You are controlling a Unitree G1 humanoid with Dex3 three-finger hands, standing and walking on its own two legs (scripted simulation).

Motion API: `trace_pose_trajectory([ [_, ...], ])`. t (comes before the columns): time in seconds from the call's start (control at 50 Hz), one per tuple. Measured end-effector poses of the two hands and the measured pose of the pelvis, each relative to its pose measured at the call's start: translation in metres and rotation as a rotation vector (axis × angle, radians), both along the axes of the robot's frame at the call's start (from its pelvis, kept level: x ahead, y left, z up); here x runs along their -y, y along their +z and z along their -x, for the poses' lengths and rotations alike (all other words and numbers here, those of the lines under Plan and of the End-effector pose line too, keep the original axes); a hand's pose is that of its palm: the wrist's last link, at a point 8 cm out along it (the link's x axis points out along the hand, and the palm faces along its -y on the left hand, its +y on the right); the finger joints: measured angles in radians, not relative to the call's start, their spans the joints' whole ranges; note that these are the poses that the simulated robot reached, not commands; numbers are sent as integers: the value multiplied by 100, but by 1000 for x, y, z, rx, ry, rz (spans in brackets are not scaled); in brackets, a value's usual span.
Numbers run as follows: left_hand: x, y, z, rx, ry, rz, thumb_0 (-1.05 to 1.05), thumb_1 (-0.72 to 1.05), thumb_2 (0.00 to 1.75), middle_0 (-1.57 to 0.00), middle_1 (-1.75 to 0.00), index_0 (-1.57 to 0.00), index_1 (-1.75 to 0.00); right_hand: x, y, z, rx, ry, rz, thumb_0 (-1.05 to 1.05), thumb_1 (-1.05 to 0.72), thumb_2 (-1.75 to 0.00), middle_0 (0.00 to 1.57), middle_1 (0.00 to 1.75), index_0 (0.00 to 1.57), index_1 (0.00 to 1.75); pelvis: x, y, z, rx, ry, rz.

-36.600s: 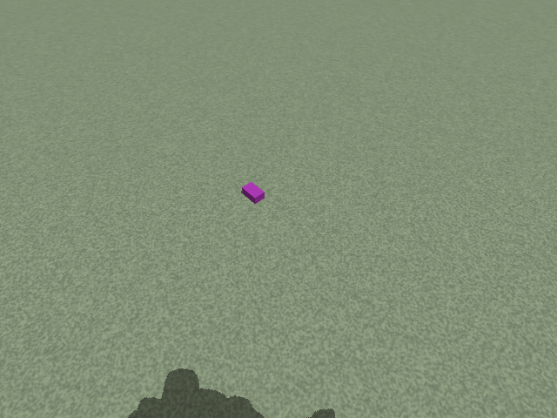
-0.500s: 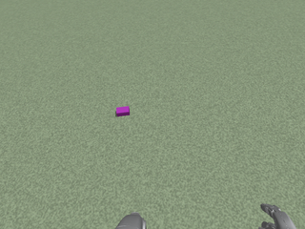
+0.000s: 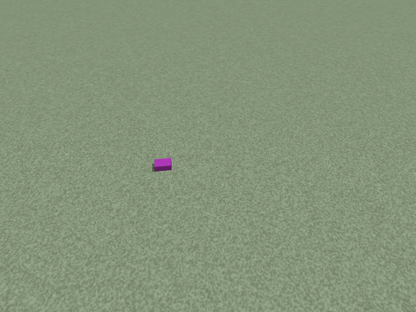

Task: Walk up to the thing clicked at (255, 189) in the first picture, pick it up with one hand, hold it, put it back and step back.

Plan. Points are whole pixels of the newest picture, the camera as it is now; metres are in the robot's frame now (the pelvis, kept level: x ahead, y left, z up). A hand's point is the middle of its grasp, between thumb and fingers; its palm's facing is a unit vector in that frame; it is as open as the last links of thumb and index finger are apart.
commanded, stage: step back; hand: left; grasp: from above
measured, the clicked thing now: (162, 164) +1.09 +0.28 -0.75
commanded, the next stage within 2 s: stand in 0.60 s
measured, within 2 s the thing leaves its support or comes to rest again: neither
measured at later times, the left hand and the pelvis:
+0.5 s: hand out of the picture +0.12 +0.29 -0.16, palm faces +0.06 -0.93 -0.37, open 7.3 cm; pelvis +0.05 +0.02 +0.00, yaw +2 degrees
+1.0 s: hand out of the picture +0.13 +0.26 -0.14, palm faces +0.01 -0.94 -0.34, open 7.3 cm; pelvis +0.05 +0.01 +0.01, yaw +1 degrees
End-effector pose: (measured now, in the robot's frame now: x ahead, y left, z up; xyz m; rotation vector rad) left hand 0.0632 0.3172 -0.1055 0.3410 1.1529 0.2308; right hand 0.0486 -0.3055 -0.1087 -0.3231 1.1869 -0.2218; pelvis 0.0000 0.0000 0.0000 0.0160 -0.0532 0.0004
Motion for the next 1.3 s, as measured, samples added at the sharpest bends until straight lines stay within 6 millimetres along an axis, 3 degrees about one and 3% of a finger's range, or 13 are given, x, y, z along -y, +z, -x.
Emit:
trace_pose_trajectory([
  [0.08,13,-2,-8,23,6,-18,1,91,90,-20,-30,-21,-30,17,-11,-11,-12,-10,7,1,-90,-90,21,30,21,30,10,-7,-7,12,8,36],
  [0.2,22,5,-6,20,45,-11,0,91,90,-20,-30,-21,-30,16,-11,-38,-24,30,1,1,-90,-90,20,29,21,30,11,-1,-20,0,20,17],
  [0.3,10,2,-11,-9,62,-11,1,90,90,-20,-30,-21,-30,5,-13,-56,-44,61,0,1,-90,-90,20,29,20,30,1,-2,-31,-13,37,18],
  [0.46,-12,-13,-39,-28,76,8,1,91,90,-20,-30,-21,-30,-26,-11,-80,-41,61,-1,1,-90,-90,20,29,21,30,-16,-5,-47,-19,29,10],
  [0.64,-10,-9,-65,-16,49,24,1,91,90,-20,-29,-21,-30,-42,0,-125,39,76,-23,1,-90,-90,20,30,21,30,-19,2,-58,-22,22,22],
  [0.74,-2,-4,-71,-18,35,38,0,91,90,-20,-29,-21,-30,-41,6,-138,75,82,-29,1,-90,-90,20,30,21,30,-19,8,-61,-14,21,19],
  [0.9,6,1,-69,-26,23,46,0,91,90,-20,-30,-21,-30,-32,10,-129,64,64,-29,1,-90,-90,20,30,21,30,-15,13,-58,-2,20,17],
  [1.3,11,1,-37,-92,33,37,0,91,90,-20,-30,-21,-30,-16,1,-63,-75,15,-31,1,-90,-90,20,29,21,30,-6,15,-44,-6,22,17],
])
